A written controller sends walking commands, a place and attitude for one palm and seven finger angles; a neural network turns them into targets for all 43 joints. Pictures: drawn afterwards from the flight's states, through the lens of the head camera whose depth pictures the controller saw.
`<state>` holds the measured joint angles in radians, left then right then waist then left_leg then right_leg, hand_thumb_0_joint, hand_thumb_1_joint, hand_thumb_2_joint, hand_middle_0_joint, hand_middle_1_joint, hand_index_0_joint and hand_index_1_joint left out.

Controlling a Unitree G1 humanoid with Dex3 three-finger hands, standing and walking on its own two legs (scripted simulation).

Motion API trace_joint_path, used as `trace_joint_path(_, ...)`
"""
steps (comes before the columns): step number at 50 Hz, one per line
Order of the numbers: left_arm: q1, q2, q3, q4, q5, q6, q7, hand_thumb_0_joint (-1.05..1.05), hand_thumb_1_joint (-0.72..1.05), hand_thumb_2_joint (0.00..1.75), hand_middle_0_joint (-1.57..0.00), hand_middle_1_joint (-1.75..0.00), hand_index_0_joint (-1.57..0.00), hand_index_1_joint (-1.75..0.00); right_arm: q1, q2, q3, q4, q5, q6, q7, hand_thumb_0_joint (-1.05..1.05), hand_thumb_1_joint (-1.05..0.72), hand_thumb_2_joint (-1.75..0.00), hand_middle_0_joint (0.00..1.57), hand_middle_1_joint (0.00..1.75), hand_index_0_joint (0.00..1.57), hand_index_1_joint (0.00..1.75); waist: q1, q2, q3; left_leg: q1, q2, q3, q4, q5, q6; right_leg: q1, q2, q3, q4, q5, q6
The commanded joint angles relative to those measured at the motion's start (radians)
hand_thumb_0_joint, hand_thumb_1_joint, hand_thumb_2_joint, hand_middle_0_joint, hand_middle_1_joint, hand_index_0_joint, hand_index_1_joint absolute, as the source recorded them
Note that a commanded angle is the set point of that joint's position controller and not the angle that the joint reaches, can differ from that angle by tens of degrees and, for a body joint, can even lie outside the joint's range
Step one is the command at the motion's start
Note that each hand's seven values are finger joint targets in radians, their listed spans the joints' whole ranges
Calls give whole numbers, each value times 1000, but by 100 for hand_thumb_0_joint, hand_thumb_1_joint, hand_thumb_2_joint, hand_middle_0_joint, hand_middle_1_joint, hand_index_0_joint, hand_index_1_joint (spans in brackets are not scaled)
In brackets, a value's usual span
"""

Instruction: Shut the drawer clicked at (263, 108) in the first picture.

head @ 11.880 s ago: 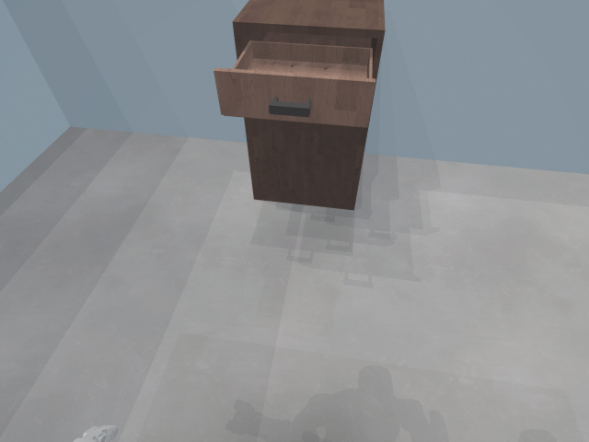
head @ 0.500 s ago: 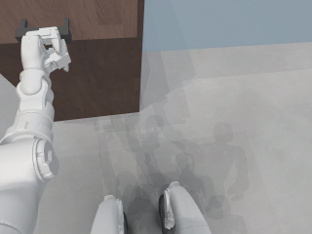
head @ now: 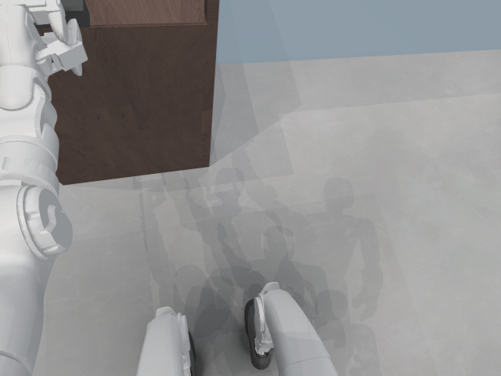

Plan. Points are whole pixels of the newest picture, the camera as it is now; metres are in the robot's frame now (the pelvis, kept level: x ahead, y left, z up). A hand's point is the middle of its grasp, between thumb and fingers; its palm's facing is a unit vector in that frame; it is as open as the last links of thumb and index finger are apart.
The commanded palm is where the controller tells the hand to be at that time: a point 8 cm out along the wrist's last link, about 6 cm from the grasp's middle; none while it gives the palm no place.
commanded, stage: push the drawer shut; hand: left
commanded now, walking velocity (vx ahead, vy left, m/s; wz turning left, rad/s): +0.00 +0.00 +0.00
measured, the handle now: (40, 0) +0.66 +0.20 +0.07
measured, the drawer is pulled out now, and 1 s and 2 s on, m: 0.00 0.00 0.00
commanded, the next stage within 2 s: pull the fist back off the drawer in 0.14 s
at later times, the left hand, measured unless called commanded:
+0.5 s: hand (70, 40) +0.59 +0.17 +0.07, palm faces +0.04 -1.00 -0.06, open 3.5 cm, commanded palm +0.59 +0.18 +0.07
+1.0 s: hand (75, 45) +0.58 +0.16 +0.07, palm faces +0.05 -1.00 -0.05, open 3.3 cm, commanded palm +0.55 +0.19 +0.07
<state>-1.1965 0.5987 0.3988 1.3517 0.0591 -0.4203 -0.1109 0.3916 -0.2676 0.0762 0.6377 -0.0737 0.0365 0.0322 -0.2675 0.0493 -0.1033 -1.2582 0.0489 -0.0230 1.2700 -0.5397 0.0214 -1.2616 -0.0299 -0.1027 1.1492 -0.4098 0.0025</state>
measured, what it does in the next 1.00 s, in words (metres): stands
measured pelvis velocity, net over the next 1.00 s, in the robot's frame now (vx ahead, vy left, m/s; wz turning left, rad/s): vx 0.02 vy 0.00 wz -0.02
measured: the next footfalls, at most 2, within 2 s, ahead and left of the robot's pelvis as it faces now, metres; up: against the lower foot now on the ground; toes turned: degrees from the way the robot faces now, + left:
none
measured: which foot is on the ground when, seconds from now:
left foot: down 0.00-1.00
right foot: down 0.00-1.00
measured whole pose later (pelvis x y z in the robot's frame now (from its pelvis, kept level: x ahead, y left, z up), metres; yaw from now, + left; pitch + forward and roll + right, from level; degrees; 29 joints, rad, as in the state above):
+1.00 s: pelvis +0.02 +0.00 +0.01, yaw -1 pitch +29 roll -4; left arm -1.03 0.51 0.42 1.19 0.01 -0.40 -0.10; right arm 0.39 -0.26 0.06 0.60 -0.06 0.05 0.05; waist -0.23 0.05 -0.11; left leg -1.16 0.06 0.01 1.22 -0.55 0.03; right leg -1.19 -0.01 -0.07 1.11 -0.42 0.01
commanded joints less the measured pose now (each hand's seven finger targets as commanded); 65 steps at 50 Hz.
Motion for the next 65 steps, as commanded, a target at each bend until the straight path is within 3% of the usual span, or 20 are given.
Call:
trace_joint_path(1,-716,215,-22,-283,-24,-54,41,0,90,90,-140,-160,-140,-160,233,-203,-64,-11,-3,-3,-20,0,-90,-90,20,30,20,30,-114,242,-559,411,-19,-81,-149,271,11,208,68,52,-127,98,-19)
trace_joint_path(3,-724,242,-15,-270,-19,-44,41,0,90,90,-140,-160,-140,-160,236,-209,-61,-6,-2,-5,-24,0,-90,-90,20,30,20,30,-118,248,-565,412,-16,-91,-152,256,7,190,68,47,-123,84,-20)
trace_joint_path(12,-790,233,-48,-282,-43,-17,36,0,90,90,-140,-160,-140,-160,237,-213,-50,10,3,-43,-37,0,-90,-90,20,30,20,30,-143,300,-590,424,-13,-93,-158,211,9,172,70,51,-137,61,-18)
trace_joint_path(18,-772,218,-51,-259,-38,-5,37,0,90,90,-140,-160,-140,-160,239,-214,-47,6,-1,-51,-31,0,-90,-90,20,30,20,30,-139,272,-556,394,-15,-104,-167,165,10,164,68,42,-133,34,-21)
trace_joint_path(21,-751,288,9,-260,-34,-12,38,0,90,90,-140,-160,-140,-160,248,-219,-47,-2,-5,-52,-25,0,-90,-90,20,30,20,30,-117,271,-588,380,-18,-98,-157,183,11,201,70,46,-128,44,-24)
trace_joint_path(23,-742,264,-10,-265,-27,-14,34,0,90,90,-140,-160,-140,-160,244,-214,-48,-7,-4,-48,-20,0,-90,-90,20,30,20,30,-111,266,-593,380,-18,-97,-156,189,10,205,68,47,-125,48,-24)
trace_joint_path(25,-723,231,-21,-259,-31,-11,33,0,90,90,-140,-160,-140,-160,241,-210,-51,-7,-6,-47,-14,0,-90,-90,20,30,20,30,-110,251,-546,363,-17,-93,-161,159,11,198,67,46,-131,32,-23)
trace_joint_path(32,-611,227,9,-296,-32,-19,33,0,90,90,-140,-160,-140,-160,243,-210,-59,-29,-5,-33,0,0,-90,-90,20,30,20,30,-61,245,-596,413,-16,-95,-172,210,6,226,67,40,-120,61,-26)
trace_joint_path(40,-427,217,47,-358,-56,-31,23,0,90,90,-140,-160,-140,-160,221,-197,-71,-56,8,-6,5,0,-90,-90,20,30,20,30,-7,178,-599,408,-17,-56,-183,285,9,345,69,54,-139,123,-23)
trace_joint_path(41,-392,235,69,-380,-59,-42,22,0,90,90,-140,-160,-140,-160,222,-197,-73,-61,7,-3,5,0,-90,-90,20,30,20,30,14,193,-626,445,-16,-58,-187,324,5,357,71,50,-132,148,-26)
trace_joint_path(42,-347,206,61,-386,-65,-45,19,0,90,90,-140,-160,-140,-160,218,-193,-76,-69,10,0,8,0,-90,-90,20,30,20,30,24,186,-637,456,-18,-52,-189,352,3,373,71,50,-133,171,-25)
trace_joint_path(45,-333,188,53,-408,-71,-55,22,0,90,90,-140,-160,-140,-160,210,-186,-81,-68,14,10,6,0,-90,-90,20,30,20,30,17,130,-595,430,-17,-40,-190,365,7,411,71,57,-140,208,-18)
trace_joint_path(48,-291,152,36,-408,-67,-67,19,0,90,90,-140,-160,-140,-160,215,-182,-89,-63,13,17,9,0,-90,-90,20,30,20,30,24,144,-582,468,-17,-36,-193,421,2,408,70,53,-138,255,-21)
trace_joint_path(50,-256,140,41,-391,-79,-65,17,0,90,90,-140,-160,-140,-160,214,-182,-93,-62,16,26,5,0,-90,-90,20,30,20,30,19,95,-562,452,-18,-28,-191,439,5,434,71,57,-143,290,-18)
trace_joint_path(52,-231,123,41,-408,-91,-74,7,0,90,90,-140,-160,-140,-160,214,-177,-96,-68,16,30,3,0,-90,-90,20,30,20,30,33,107,-591,468,-23,-21,-190,486,3,465,71,61,-135,346,-20)
trace_joint_path(53,-158,155,82,-458,-99,-80,3,0,90,90,-140,-160,-140,-160,213,-177,-103,-83,19,35,5,0,-90,-90,20,30,20,30,77,129,-640,513,-24,-15,-202,542,-4,514,70,61,-137,390,-24)
trace_joint_path(56,88,113,63,-680,-140,-80,-15,0,90,90,-140,-160,-140,-160,191,-167,-116,-146,38,43,16,0,-90,-90,20,30,20,30,156,204,-791,705,-22,-12,-249,785,-20,634,75,60,-164,531,-30)
trace_joint_path(58,217,69,33,-797,-170,-48,-28,0,90,90,-140,-160,-140,-160,174,-156,-123,-163,54,49,21,0,-90,-90,20,30,20,30,167,143,-754,708,-18,0,-289,830,-15,721,74,62,-208,610,-25)
trace_joint_path(61,361,-37,-32,-888,-224,16,-43,0,90,90,-140,-160,-140,-160,143,-145,-129,-183,81,42,11,0,-90,-90,20,30,20,30,159,34,-624,668,-20,22,-356,762,4,814,74,61,-270,645,-19)
trace_joint_path(65,433,-121,-92,-960,-260,46,-35,0,90,90,-140,-160,-140,-160,91,-140,-128,-176,98,22,-9,0,-90,-90,20,30,20,30,151,5,-446,691,-24,34,-430,626,2,811,77,48,-337,541,-10)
